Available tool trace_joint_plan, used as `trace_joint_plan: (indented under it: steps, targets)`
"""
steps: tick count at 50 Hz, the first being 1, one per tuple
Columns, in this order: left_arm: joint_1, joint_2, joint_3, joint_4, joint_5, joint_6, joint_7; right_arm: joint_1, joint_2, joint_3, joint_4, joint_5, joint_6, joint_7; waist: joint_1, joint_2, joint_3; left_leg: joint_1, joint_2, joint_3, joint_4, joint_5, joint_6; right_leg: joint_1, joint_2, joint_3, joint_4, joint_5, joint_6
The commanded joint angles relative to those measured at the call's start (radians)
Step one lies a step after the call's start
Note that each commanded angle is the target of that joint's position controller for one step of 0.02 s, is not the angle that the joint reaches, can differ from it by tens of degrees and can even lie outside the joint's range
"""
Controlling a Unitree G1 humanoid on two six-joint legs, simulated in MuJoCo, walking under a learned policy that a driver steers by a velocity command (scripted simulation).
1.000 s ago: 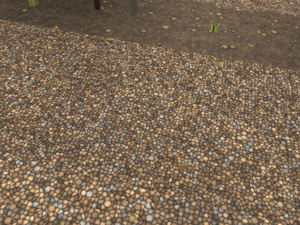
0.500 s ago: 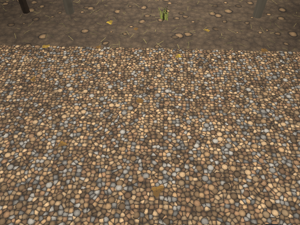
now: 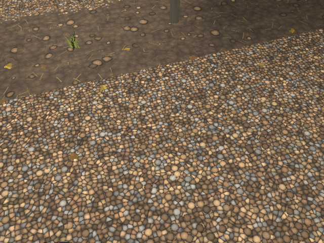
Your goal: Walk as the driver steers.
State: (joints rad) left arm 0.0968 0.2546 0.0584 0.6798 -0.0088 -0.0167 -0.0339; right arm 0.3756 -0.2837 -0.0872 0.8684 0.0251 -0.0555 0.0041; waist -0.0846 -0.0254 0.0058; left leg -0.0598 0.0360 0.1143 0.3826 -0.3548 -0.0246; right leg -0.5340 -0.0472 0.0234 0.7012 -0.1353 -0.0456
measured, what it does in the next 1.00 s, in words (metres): goes down, turning left: right foot, then left foot 0.19 m lower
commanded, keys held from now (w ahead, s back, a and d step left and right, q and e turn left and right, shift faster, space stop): w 0.04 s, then w+q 0.14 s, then q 0.82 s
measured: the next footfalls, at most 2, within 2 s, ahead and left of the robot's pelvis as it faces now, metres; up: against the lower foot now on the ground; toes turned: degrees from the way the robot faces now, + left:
right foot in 0.04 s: +0.13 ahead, -0.13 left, +0.00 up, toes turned -1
left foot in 0.62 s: +0.42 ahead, +0.14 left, -0.19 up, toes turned +15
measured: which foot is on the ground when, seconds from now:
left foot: down 0.00-0.04, up 0.06-0.60, down 0.62-1.00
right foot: up 0.00-0.02, down 0.04-0.60, up 0.62-1.00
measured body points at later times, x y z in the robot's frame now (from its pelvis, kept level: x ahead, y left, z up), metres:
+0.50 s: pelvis +0.23 +0.00 -0.05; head +0.26 +0.00 +0.40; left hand +0.20 +0.29 -0.17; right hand +0.47 -0.21 -0.15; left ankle +0.39 +0.15 -0.76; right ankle +0.09 -0.12 -0.73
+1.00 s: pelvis +0.39 +0.05 -0.19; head +0.41 +0.08 +0.26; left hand +0.45 +0.36 -0.28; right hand +0.63 -0.15 -0.28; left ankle +0.38 +0.13 -0.92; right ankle +0.55 -0.07 -0.88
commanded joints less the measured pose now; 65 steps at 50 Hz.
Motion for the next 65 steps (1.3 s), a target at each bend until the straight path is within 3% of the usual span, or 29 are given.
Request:
trace_joint_plan:
  steps: [1,2,3,4,5,8,12,14,17,23,26,28,30,31,32,33,34,35,36,39,43,48,52,54,55,56,57,59,65]
  targets:
    - [0.188,0.107,0.048,-0.004,-0.004,-0.016,-0.003,-0.053,-0.163,-0.025,-0.042,0.025,0.000,-0.001,0.161,0.094,-0.060,-0.122,0.176,-0.081,0.181,0.678,0.186,0.372,0.094,-0.127,-0.184,-0.072,-0.057]
    - [0.331,0.171,0.075,0.028,-0.005,-0.016,0.005,-0.046,-0.143,-0.013,-0.038,0.005,-0.002,-0.006,0.225,0.028,-0.140,-0.291,0.136,-0.036,0.443,0.587,0.132,0.625,-0.009,0.034,-0.201,0.003,-0.105]
    - [0.330,0.279,0.084,0.011,-0.009,-0.021,0.007,0.053,-0.038,0.019,-0.067,-0.026,-0.027,0.010,0.140,-0.249,-0.204,-0.652,-0.032,-0.065,0.831,-0.193,0.070,0.861,-0.272,0.477,-0.268,0.063,-0.272]
    - [0.388,0.221,0.073,0.024,-0.018,-0.032,-0.006,0.012,-0.106,-0.001,-0.067,0.013,-0.050,0.016,0.201,-0.212,-0.239,-0.766,-0.056,-0.237,0.929,-0.219,0.082,0.816,-0.317,0.631,-0.375,-0.028,-0.343]
    - [0.359,0.188,0.065,0.032,-0.016,-0.042,-0.016,-0.075,-0.147,-0.017,-0.100,0.048,-0.051,0.017,0.195,-0.139,-0.111,-0.794,-0.024,-0.232,0.964,-0.158,0.095,0.700,-0.297,0.492,-0.396,-0.045,-0.312]
    - [0.180,0.061,0.020,0.011,-0.014,-0.069,-0.003,-0.061,-0.128,-0.024,-0.081,0.010,-0.002,-0.005,0.097,-0.075,-0.015,-0.673,0.077,-0.285,0.798,0.022,0.074,0.454,-0.241,0.266,-0.442,0.084,-0.228]
    - [0.201,0.110,0.041,0.063,0.030,-0.095,0.022,-0.053,-0.069,-0.014,-0.075,-0.017,0.023,-0.002,0.077,0.025,-0.031,-0.665,0.047,-0.278,0.729,0.203,0.042,0.442,-0.254,0.101,-0.393,0.498,-0.204]
    - [0.196,0.122,0.042,0.066,0.011,-0.105,0.056,-0.148,-0.083,-0.025,-0.104,-0.001,0.013,0.006,0.083,-0.060,0.011,-0.737,0.037,-0.299,0.590,0.342,0.048,0.488,-0.225,0.038,-0.404,0.389,-0.128]
    - [0.215,0.107,0.037,0.089,0.000,-0.085,0.110,-0.252,-0.026,-0.007,-0.152,-0.036,0.006,0.037,0.100,-0.024,0.024,-0.504,-0.014,-0.179,0.322,0.821,0.042,0.273,-0.124,-0.149,-0.324,0.216,-0.085]
    - [0.382,0.088,0.031,0.094,0.010,-0.058,0.128,-0.472,-0.012,0.005,-0.266,-0.006,0.054,0.115,0.229,0.011,0.095,-0.679,-0.014,-0.165,0.149,0.858,0.037,0.428,-0.207,-0.113,-0.034,-0.068,-0.043]
    - [0.361,0.082,0.027,0.069,-0.002,-0.035,0.129,-0.437,0.003,0.016,-0.242,0.006,0.051,0.127,0.212,-0.010,0.096,-0.548,0.002,-0.151,0.050,0.882,0.025,0.342,-0.212,-0.130,0.140,-0.099,-0.015]
    - [0.354,0.092,0.027,0.062,-0.013,-0.022,0.116,-0.304,-0.022,0.003,-0.166,-0.005,0.052,0.113,0.170,0.003,0.056,-0.388,0.012,-0.138,-0.038,0.903,0.028,0.319,-0.202,-0.144,0.338,-0.079,0.002]
    - [0.338,0.123,0.037,0.096,-0.029,-0.031,0.088,0.000,-0.085,-0.043,-0.055,-0.033,0.049,0.071,-0.004,0.041,-0.099,0.063,-0.023,-0.095,-0.156,1.045,0.110,0.194,-0.133,-0.190,0.745,0.014,0.035]
    - [0.378,0.053,0.024,0.097,-0.018,-0.050,0.074,0.118,-0.206,-0.063,-0.001,-0.050,0.042,0.060,-0.029,0.255,-0.118,0.366,0.114,-0.219,-0.067,1.598,0.224,-0.127,0.012,-0.250,1.236,-0.711,0.115]
    - [0.465,0.032,-0.008,0.053,-0.008,-0.063,0.049,0.094,-0.294,-0.054,-0.041,-0.079,0.015,0.057,0.016,0.256,-0.331,0.749,0.324,-0.422,0.371,2.005,0.386,-0.476,0.025,-0.035,1.498,-0.889,0.151]
    - [0.370,0.104,-0.011,-0.013,-0.011,-0.073,0.042,0.034,-0.278,-0.055,-0.084,-0.050,0.021,0.050,-0.038,0.217,-0.491,0.770,0.384,-0.511,0.340,1.957,0.475,-0.550,-0.007,0.054,1.511,-0.790,0.173]
    - [0.298,0.152,-0.008,-0.054,-0.004,-0.070,0.053,-0.063,-0.221,-0.032,-0.144,-0.037,0.046,0.032,-0.007,0.057,-0.532,0.671,0.360,-0.527,0.252,1.486,0.450,-0.552,-0.058,0.095,1.399,-0.659,0.149]
    - [0.273,0.109,-0.022,-0.078,-0.019,-0.062,0.066,-0.162,-0.239,-0.028,-0.156,-0.026,0.065,0.016,0.072,0.027,-0.494,0.473,0.386,-0.650,0.165,1.061,0.465,-0.539,-0.066,0.106,1.344,-0.534,0.147]
    - [0.300,0.168,0.001,-0.032,-0.018,-0.038,0.088,-0.263,-0.172,-0.002,-0.211,-0.021,0.066,0.010,0.115,-0.111,-0.423,0.209,0.385,-0.646,0.064,0.791,0.425,-0.423,-0.075,0.130,1.104,-0.293,0.135]
    - [0.232,0.118,0.017,-0.036,0.038,0.005,0.122,-0.268,-0.168,-0.002,-0.191,-0.018,0.059,-0.012,0.139,0.043,-0.129,-0.252,0.154,-0.471,0.007,0.723,0.334,-0.182,-0.029,0.077,0.641,-0.149,0.175]
    - [0.122,0.038,0.005,-0.086,0.026,0.002,0.107,-0.225,-0.156,-0.009,-0.186,-0.010,0.080,-0.064,0.100,0.130,-0.230,-0.147,0.097,-0.487,0.045,0.656,0.255,-0.107,0.020,0.111,0.301,-0.049,0.200]
    - [-0.004,0.061,0.025,-0.117,0.025,0.015,0.086,-0.207,-0.153,-0.019,-0.219,-0.010,0.107,-0.065,0.060,0.169,-0.087,-0.235,0.076,-0.624,-0.004,0.139,0.222,-0.085,0.056,0.143,0.122,-0.065,0.166]
    - [0.000,0.073,0.035,-0.112,0.019,-0.014,0.066,-0.201,-0.141,-0.017,-0.243,-0.015,0.111,-0.054,0.070,0.207,-0.076,-0.246,0.054,-0.653,0.040,0.246,0.229,0.078,0.086,0.109,-0.032,-0.158,0.128]
    - [0.063,0.078,0.042,-0.087,0.022,-0.025,0.053,-0.200,-0.111,-0.006,-0.249,-0.006,0.109,-0.049,0.110,0.173,-0.089,-0.296,0.009,-0.629,0.095,0.275,0.180,0.297,0.060,0.077,-0.264,0.022,0.090]
    - [0.093,0.130,0.055,-0.092,0.038,-0.029,0.052,-0.147,-0.070,0.003,-0.238,-0.015,0.100,-0.043,0.102,0.088,-0.121,-0.377,-0.053,-0.568,0.207,0.096,0.120,0.448,-0.076,0.183,-0.292,0.170,0.036]
    - [0.090,0.204,0.066,-0.102,0.065,-0.020,0.051,-0.061,-0.044,0.010,-0.241,-0.015,0.091,-0.040,0.043,-0.195,-0.147,-0.521,-0.208,-0.406,0.423,-0.244,0.037,0.551,-0.277,0.405,-0.292,0.471,-0.120]
    - [0.121,0.153,0.060,-0.084,0.070,-0.020,0.043,-0.115,-0.125,-0.015,-0.256,-0.015,0.078,-0.042,0.077,-0.226,-0.169,-0.564,-0.180,-0.379,0.588,-0.341,-0.015,0.494,-0.346,0.538,-0.323,0.422,-0.240]
    - [0.047,0.116,0.047,-0.093,0.036,-0.017,0.037,-0.137,-0.179,-0.040,-0.226,-0.018,0.089,-0.045,0.066,-0.116,-0.111,-0.557,-0.136,-0.350,0.742,-0.214,-0.060,0.402,-0.248,0.397,-0.315,0.274,-0.187]
    - [0.025,0.092,0.026,-0.057,0.031,0.008,0.037,-0.175,-0.011,0.016,-0.204,-0.022,0.101,-0.021,0.088,-0.188,-0.090,-0.278,-0.062,-0.171,0.341,-0.066,-0.078,0.281,-0.089,0.189,-0.344,0.139,-0.117]
Keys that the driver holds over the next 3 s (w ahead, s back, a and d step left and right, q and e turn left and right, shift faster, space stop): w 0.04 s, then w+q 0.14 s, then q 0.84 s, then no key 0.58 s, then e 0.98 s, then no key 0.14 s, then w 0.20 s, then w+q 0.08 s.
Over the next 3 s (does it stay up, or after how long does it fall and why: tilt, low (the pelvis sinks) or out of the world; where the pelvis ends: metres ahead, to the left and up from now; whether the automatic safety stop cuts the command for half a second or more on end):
stays up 0.54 0.03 -0.17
